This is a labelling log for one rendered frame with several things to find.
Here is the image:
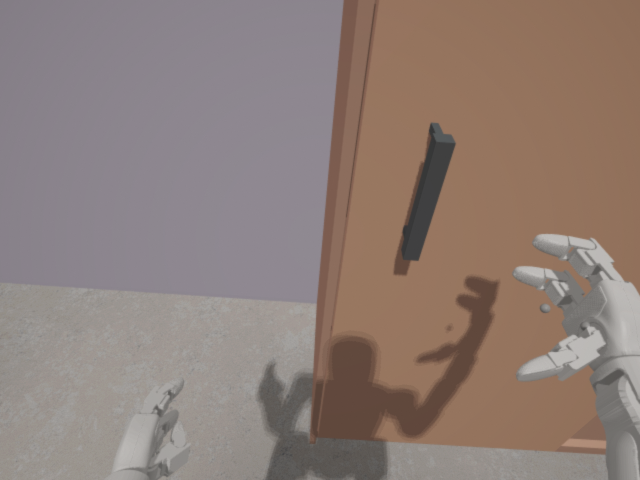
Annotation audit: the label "wardrobe door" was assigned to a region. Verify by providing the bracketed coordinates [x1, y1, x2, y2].
[318, 0, 640, 452]
[570, 414, 606, 441]

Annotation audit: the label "left robot hand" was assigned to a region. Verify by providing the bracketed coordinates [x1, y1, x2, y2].
[111, 377, 191, 480]

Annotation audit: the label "robot right forearm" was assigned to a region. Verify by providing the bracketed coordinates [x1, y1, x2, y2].
[590, 355, 640, 480]

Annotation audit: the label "right robot hand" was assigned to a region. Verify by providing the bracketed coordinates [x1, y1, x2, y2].
[512, 234, 640, 382]

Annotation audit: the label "handle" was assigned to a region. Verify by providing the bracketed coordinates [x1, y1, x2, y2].
[401, 123, 456, 261]

